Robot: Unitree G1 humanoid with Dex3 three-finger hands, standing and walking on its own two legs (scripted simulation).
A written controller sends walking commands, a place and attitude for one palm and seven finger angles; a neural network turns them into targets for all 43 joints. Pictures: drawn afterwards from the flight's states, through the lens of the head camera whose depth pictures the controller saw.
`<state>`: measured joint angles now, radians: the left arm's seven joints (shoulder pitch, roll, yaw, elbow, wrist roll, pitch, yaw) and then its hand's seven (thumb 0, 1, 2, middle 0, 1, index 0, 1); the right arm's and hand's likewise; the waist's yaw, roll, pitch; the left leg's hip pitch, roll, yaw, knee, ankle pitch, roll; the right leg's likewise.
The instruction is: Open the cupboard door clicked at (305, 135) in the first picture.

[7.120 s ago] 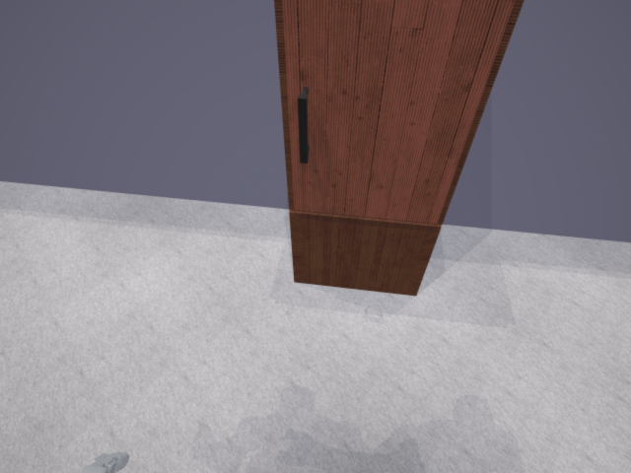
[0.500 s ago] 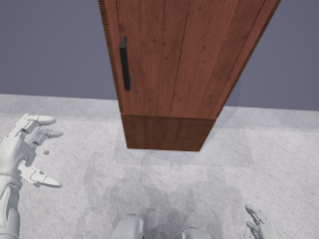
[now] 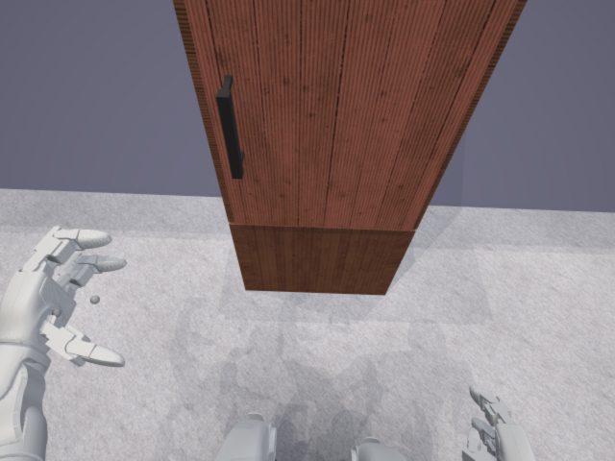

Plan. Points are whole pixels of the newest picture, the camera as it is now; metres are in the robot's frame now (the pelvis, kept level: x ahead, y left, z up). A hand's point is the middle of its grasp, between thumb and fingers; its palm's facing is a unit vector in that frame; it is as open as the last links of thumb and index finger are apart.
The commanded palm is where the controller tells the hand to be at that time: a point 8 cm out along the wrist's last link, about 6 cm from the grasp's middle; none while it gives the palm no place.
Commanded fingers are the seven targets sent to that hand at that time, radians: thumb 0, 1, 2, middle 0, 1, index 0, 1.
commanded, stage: move the hooked fingers beside the handle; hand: left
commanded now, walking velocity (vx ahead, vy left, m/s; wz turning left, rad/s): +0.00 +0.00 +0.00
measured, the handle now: (233, 131) +0.61 +0.17 +0.04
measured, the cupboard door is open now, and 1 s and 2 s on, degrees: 0 0 0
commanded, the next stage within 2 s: none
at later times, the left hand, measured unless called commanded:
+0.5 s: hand (127, 245) +0.36 +0.26 +0.05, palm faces +0.03 -1.00 -0.02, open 14.0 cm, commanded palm +0.34 +0.31 +0.05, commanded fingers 0.00 -0.50 0.30 -0.30 -1.20 -0.30 -1.20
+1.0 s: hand (151, 205) +0.43 +0.25 +0.05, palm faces +0.04 -1.00 -0.01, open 14.0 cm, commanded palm +0.41 +0.29 +0.04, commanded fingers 0.00 -0.50 0.30 -0.30 -1.20 -0.30 -1.20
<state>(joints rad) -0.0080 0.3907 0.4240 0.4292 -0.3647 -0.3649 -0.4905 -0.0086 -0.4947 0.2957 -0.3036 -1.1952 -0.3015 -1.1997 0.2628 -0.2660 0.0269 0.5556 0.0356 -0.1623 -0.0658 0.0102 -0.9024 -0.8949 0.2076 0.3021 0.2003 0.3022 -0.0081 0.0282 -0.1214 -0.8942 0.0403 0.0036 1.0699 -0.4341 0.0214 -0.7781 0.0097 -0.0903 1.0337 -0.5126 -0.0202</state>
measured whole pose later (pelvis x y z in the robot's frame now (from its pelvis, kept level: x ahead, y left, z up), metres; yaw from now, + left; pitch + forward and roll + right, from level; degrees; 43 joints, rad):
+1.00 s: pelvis +0.00 +0.01 -0.01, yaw -2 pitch +19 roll -3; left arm -0.58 0.47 0.44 0.94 -0.20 -0.41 -0.37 -0.01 -0.49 0.30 -0.30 -1.20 -0.30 -1.20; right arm 0.33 -0.27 0.02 0.63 0.02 -0.01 -0.04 0.01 -0.90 -0.89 0.21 0.30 0.20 0.30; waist -0.09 0.02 -0.13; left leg -1.01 0.05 0.02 1.12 -0.45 0.04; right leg -0.90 0.02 -0.07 1.07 -0.51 -0.01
